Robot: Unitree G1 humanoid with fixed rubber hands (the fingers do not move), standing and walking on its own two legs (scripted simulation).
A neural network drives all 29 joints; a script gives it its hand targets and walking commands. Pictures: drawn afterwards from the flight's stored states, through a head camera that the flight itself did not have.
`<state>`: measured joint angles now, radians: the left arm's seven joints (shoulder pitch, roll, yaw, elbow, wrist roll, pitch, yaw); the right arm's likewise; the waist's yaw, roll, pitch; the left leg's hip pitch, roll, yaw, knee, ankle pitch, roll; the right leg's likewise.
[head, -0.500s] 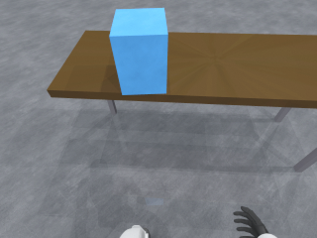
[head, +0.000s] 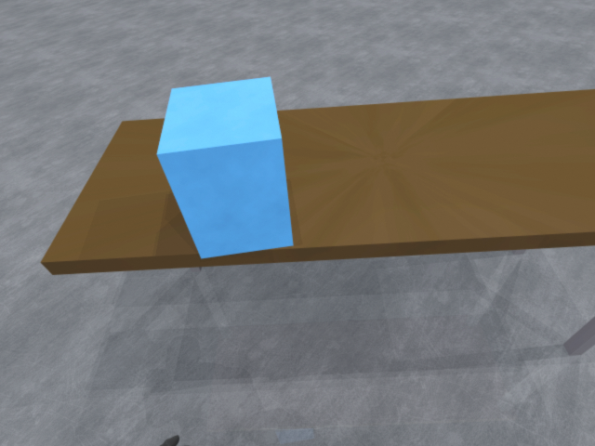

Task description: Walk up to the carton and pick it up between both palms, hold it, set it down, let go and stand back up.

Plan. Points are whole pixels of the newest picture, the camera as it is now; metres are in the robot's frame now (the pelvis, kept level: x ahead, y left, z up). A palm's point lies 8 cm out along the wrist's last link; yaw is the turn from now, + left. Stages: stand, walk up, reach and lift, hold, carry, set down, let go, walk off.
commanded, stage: walk up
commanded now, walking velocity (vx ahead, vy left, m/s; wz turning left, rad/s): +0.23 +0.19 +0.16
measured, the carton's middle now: (234, 170) +0.60 +0.11 +0.05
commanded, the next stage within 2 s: none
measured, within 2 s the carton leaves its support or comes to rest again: neither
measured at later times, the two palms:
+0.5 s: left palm out of the picture +0.03 +0.23 -0.14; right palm out of the picture +0.10 -0.19 -0.13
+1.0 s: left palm out of the picture +0.00 +0.31 -0.14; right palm out of the picture +0.10 -0.16 -0.14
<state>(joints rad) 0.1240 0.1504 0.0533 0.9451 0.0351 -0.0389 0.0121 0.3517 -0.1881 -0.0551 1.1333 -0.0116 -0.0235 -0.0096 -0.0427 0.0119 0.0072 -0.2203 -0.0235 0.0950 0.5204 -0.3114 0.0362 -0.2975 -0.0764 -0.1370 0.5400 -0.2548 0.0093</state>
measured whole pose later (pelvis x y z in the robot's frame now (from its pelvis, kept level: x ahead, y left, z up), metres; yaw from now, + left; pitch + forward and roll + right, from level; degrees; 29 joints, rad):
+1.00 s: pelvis +0.06 +0.08 +0.00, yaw +4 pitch +0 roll -1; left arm 0.32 0.16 0.08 1.14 0.04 0.01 0.07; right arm 0.24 -0.19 -0.07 1.05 -0.03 0.03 0.00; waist 0.01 0.00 0.05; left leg -0.39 0.07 0.02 0.73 -0.31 -0.03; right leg -0.16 -0.18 -0.17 0.50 -0.30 0.09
